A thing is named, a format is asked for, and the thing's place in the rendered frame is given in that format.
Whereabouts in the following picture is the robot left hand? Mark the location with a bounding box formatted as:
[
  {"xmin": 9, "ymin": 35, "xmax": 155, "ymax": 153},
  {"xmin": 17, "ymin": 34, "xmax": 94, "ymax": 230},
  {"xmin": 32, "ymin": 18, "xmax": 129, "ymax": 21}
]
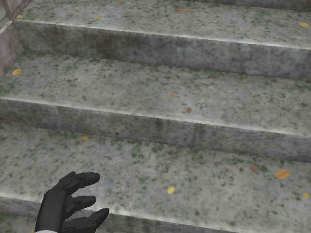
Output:
[{"xmin": 34, "ymin": 171, "xmax": 110, "ymax": 233}]

